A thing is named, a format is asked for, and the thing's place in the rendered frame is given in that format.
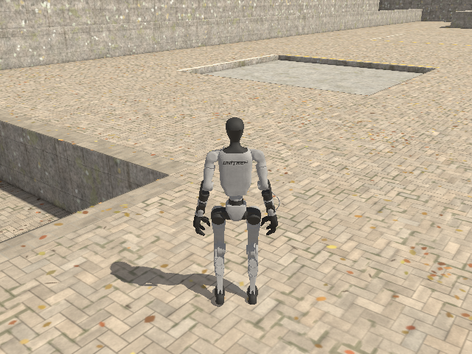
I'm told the robot left foot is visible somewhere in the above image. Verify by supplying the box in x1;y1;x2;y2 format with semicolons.
215;286;225;305

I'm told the robot left upper arm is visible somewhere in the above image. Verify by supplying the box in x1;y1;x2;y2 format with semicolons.
202;150;220;191

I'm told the right robot hand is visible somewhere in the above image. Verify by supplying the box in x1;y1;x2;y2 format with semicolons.
261;215;278;235

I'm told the robot left forearm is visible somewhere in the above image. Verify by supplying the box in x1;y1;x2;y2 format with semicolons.
195;180;209;217

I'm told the robot right upper arm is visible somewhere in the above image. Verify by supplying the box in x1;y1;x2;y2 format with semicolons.
251;149;269;190

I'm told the left robot hand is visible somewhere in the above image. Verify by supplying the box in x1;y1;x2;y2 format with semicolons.
193;215;210;236

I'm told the robot torso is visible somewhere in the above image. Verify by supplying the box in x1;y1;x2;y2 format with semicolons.
218;146;253;221

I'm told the robot right forearm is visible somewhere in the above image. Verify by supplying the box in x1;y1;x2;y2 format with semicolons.
261;180;276;216

